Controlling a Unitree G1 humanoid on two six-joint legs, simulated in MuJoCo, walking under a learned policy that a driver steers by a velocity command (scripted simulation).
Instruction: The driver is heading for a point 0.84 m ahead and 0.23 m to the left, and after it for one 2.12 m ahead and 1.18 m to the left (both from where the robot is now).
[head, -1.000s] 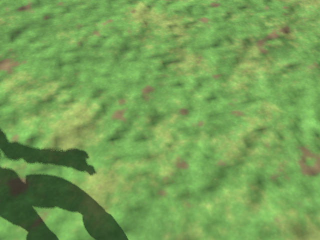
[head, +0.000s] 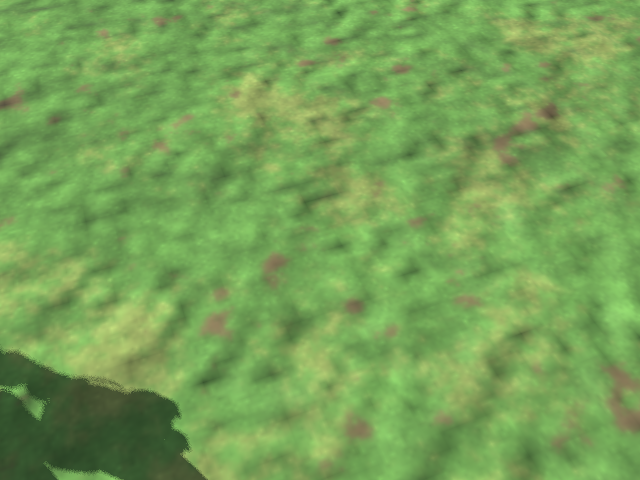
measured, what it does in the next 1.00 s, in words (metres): shifts its weight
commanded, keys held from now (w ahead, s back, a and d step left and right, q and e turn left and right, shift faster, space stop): no key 0.70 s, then w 0.30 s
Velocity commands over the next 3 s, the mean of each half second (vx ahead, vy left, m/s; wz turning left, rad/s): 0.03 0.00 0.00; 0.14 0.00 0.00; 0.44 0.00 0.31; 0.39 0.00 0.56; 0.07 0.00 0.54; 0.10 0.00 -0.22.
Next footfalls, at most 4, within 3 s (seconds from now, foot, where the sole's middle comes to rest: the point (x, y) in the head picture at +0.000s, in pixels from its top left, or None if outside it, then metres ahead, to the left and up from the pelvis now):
1.48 left None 0.45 0.11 -0.77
1.96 right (306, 357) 0.77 0.03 -0.77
2.40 left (222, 443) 0.57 0.21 -0.77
2.86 right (309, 393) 0.68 0.03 -0.77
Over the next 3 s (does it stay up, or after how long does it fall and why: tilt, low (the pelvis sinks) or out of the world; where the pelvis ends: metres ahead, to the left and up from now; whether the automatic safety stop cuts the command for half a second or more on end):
stays up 0.64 0.11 0.00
